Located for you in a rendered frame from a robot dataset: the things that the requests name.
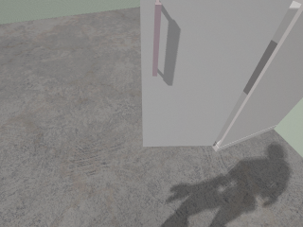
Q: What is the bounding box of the fridge door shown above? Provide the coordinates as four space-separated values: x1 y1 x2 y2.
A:
140 0 294 147

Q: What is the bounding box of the handle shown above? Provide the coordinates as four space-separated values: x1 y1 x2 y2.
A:
152 0 162 77

